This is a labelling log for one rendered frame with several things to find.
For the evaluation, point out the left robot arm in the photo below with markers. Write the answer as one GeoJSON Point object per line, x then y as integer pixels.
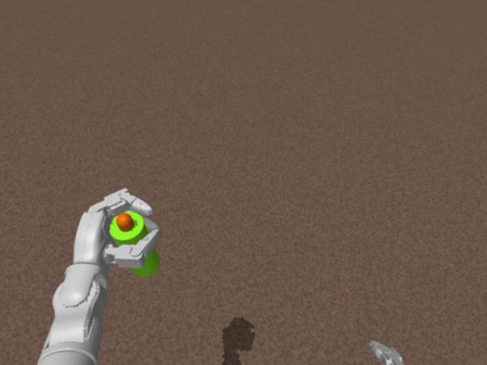
{"type": "Point", "coordinates": [77, 330]}

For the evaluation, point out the left robot hand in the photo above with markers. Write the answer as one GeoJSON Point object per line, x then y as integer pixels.
{"type": "Point", "coordinates": [94, 244]}

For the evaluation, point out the bottle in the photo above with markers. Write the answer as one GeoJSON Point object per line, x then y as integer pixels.
{"type": "Point", "coordinates": [128, 228]}

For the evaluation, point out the right robot hand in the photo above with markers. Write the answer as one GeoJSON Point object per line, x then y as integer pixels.
{"type": "Point", "coordinates": [385, 355]}

